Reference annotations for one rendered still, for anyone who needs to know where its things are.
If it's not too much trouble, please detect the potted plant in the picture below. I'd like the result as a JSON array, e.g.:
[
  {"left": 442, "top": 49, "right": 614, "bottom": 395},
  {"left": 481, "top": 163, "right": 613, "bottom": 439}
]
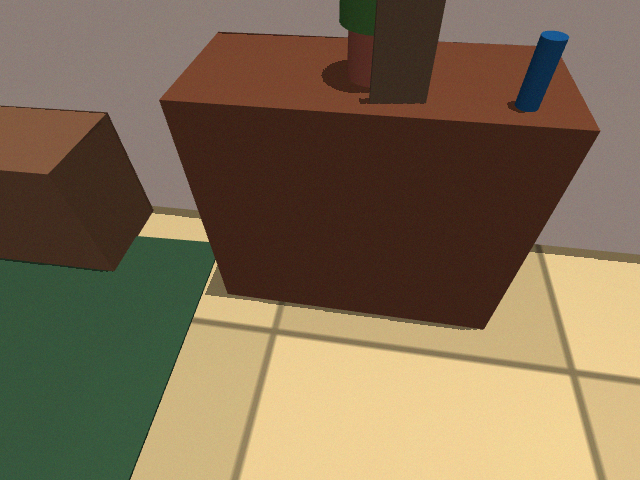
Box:
[{"left": 339, "top": 0, "right": 377, "bottom": 88}]

